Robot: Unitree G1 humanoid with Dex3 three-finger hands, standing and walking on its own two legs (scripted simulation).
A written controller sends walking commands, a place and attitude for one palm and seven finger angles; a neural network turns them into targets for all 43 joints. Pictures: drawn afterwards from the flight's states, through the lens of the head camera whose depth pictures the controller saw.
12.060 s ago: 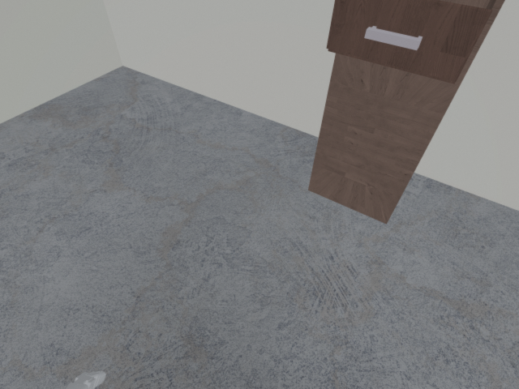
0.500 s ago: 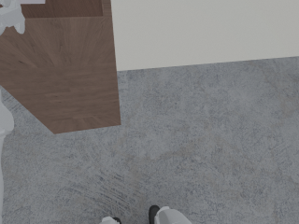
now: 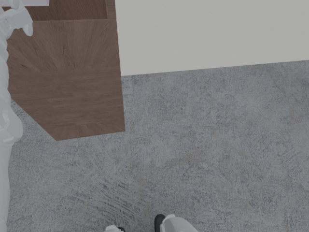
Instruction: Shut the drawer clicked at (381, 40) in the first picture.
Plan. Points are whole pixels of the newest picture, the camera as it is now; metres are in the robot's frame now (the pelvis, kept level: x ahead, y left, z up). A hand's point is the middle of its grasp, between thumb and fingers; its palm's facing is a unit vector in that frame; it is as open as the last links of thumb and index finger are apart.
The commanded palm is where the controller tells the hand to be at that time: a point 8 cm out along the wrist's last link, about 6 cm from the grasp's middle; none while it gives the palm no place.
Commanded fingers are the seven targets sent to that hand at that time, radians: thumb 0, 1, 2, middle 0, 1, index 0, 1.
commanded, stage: pull the fist back off the drawer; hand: left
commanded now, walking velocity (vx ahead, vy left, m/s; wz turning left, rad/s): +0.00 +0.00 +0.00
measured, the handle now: out of the picture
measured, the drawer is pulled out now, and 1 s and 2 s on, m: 0.00 0.00 0.00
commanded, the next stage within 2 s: draw the hand back to the body in 0.32 s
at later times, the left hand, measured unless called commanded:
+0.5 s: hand (28, 23) +0.55 +0.18 +0.17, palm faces +0.04 -1.00 -0.01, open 3.2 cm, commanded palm +0.50 +0.23 +0.18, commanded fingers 0.00 0.90 0.90 -1.40 -1.60 -1.40 -1.60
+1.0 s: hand out of the picture +0.36 +0.22 +0.19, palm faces +0.15 -0.98 -0.13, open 3.2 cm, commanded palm +0.33 +0.25 +0.19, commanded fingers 0.00 0.90 0.90 -1.40 -1.60 -1.40 -1.60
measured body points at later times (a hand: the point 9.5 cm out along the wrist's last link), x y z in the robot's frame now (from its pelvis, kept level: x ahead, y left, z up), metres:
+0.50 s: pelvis +0.03 -0.01 +0.01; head +0.12 +0.00 +0.45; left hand +0.55 +0.24 +0.18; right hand +0.02 -0.27 -0.10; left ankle -0.02 +0.10 -0.71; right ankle +0.00 -0.12 -0.71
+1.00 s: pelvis +0.01 -0.01 +0.02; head +0.00 -0.03 +0.47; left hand +0.35 +0.27 +0.20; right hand +0.20 -0.25 -0.05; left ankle -0.02 +0.10 -0.71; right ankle +0.00 -0.12 -0.71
